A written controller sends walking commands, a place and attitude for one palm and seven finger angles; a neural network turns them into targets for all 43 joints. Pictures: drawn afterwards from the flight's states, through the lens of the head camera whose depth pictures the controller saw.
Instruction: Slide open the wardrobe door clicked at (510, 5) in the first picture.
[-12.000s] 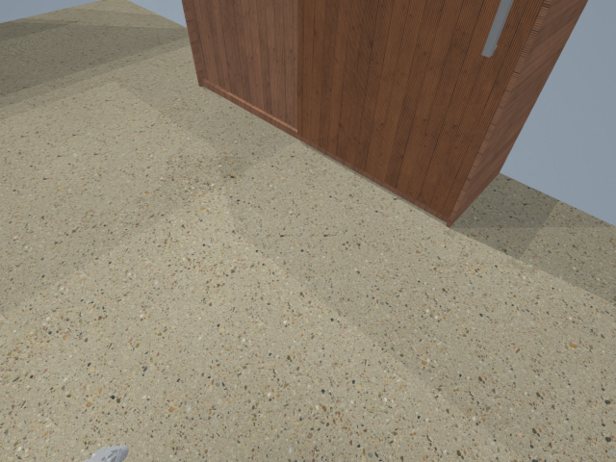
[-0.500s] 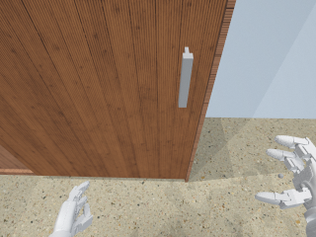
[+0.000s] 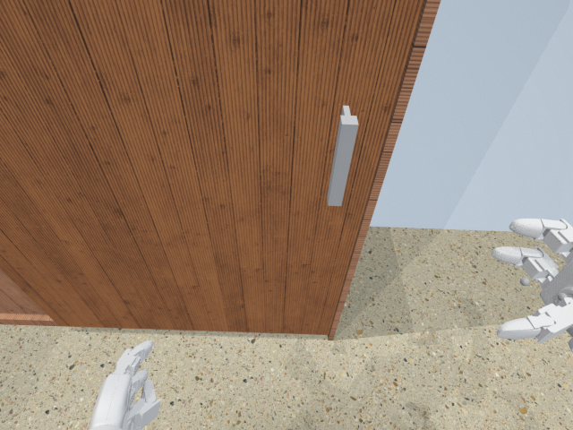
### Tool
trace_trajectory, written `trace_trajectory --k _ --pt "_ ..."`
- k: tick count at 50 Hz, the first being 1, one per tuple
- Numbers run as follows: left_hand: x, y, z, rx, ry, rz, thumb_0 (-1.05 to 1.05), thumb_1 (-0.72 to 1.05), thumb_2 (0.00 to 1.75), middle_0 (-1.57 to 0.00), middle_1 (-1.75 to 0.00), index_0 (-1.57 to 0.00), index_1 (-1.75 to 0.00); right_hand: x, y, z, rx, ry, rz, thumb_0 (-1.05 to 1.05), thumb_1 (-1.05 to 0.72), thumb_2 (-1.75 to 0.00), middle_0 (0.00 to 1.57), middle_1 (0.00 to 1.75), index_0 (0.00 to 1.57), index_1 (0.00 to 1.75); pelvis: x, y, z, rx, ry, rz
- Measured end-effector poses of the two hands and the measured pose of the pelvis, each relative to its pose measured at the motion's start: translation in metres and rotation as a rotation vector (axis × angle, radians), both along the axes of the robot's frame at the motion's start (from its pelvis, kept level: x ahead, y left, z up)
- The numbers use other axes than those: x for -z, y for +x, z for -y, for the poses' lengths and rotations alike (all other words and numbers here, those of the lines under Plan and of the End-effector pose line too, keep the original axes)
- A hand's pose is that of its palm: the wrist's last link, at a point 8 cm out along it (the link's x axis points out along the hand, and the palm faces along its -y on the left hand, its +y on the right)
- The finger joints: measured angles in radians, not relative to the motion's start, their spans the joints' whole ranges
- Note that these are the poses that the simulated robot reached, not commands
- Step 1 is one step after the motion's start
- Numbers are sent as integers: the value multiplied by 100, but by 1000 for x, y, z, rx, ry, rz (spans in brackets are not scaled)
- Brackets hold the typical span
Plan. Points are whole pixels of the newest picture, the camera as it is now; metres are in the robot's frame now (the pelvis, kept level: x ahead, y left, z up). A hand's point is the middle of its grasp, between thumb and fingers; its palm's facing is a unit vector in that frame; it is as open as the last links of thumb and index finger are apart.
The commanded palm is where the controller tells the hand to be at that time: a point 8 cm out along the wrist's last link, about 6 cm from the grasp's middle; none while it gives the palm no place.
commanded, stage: raise the hand with hooked fingers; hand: right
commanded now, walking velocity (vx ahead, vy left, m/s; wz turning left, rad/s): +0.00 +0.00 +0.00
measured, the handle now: (339, 157) +0.54 -0.08 +0.10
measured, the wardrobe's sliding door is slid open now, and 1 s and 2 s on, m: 0.00 0.00 0.00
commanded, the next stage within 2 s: move the hooked fingers beside the handle in 0.40 s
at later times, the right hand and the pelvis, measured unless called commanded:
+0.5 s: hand (523, 290) +0.27 -0.28 +0.11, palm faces +0.12 +0.99 -0.02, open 14.0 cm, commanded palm +0.24 -0.32 +0.12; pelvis -0.01 +0.00 +0.00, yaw +1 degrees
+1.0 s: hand (467, 245) +0.34 -0.23 +0.12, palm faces +0.06 +1.00 -0.01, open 14.0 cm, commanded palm +0.31 -0.28 +0.12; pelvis +0.01 -0.02 +0.00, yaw +0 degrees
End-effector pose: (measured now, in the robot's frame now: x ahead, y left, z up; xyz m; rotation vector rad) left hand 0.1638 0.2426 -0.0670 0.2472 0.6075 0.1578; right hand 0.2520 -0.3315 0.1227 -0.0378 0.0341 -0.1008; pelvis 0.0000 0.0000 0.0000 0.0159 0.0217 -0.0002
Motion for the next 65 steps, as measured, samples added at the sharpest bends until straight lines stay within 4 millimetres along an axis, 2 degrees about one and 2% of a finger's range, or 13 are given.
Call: trace_trajectory --k 4,8,14,29,34,41,48,59,65 --pt "-2 -5 -7 -20 5 5 2 91 90 -21 -30 -20 -30 7 -1 -9 -9 17 -13 -1 50 -30 30 120 30 120 0 -1 -1 -10 -4 0" --pt "-5 -9 -10 -21 14 8 2 91 90 -21 -30 -20 -30 6 -6 -14 10 9 31 -1 50 -30 30 120 30 120 0 -3 -3 -14 -5 8" --pt "-4 -11 -6 -14 6 9 2 91 90 -21 -30 -20 -30 2 -10 -10 36 -7 48 -1 50 -30 30 120 30 120 0 -6 -3 -12 -3 18" --pt "-4 -5 13 2 1 16 2 91 90 -21 -30 -20 -30 9 -7 0 26 21 30 -1 50 -30 30 120 30 120 0 -6 8 -8 6 13" --pt "-5 -3 19 13 9 13 2 91 90 -21 -30 -20 -30 8 5 -9 -7 34 48 -1 50 -30 30 120 30 120 0 -5 14 2 11 12" --pt "-4 -3 29 8 -2 2 2 91 90 -21 -30 -21 -31 10 34 -34 -63 40 34 -1 50 -30 30 120 30 120 -2 -2 20 2 9 2" --pt "0 -10 30 -13 -25 -38 2 91 90 -21 -30 -21 -31 7 54 -44 -42 29 24 -1 50 -30 30 120 30 120 -4 4 20 -8 5 -9" --pt "12 -25 13 -51 -22 -136 2 91 90 -21 -30 -21 -30 11 85 -65 -39 29 -18 -1 50 -30 30 120 30 120 -4 7 11 -6 1 -25" --pt "16 -34 -2 -81 -21 -165 2 91 90 -21 -30 -20 -30 4 101 -79 -43 24 13 -1 50 -30 30 120 30 120 -4 9 4 -14 -4 -38"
